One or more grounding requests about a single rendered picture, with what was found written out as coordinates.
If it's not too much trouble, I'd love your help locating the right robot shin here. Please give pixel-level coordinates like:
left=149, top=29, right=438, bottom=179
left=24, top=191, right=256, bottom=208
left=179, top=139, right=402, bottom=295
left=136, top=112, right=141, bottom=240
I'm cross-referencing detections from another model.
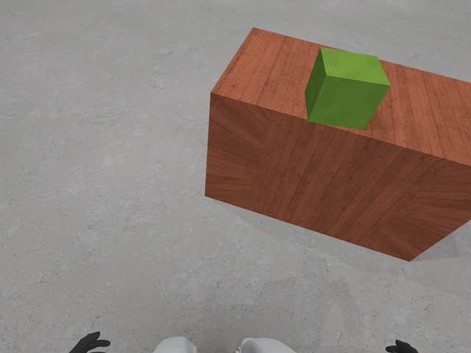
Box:
left=240, top=338, right=254, bottom=347

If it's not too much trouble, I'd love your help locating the robot left hand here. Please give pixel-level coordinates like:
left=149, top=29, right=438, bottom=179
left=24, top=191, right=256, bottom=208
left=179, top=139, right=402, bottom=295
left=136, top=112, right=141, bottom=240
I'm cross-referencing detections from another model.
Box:
left=69, top=332, right=110, bottom=353

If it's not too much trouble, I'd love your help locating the pedestal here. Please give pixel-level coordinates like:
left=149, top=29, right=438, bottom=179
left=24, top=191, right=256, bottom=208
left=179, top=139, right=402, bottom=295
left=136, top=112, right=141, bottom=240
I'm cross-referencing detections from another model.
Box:
left=205, top=27, right=471, bottom=262

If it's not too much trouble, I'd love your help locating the robot left thigh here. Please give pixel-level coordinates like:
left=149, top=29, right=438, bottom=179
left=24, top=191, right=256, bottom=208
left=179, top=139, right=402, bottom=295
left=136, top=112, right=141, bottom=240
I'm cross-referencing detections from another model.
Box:
left=153, top=337, right=196, bottom=353

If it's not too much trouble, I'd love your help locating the carton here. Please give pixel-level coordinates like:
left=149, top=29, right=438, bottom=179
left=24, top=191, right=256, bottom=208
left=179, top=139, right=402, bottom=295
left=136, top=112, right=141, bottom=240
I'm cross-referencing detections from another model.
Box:
left=305, top=47, right=391, bottom=130

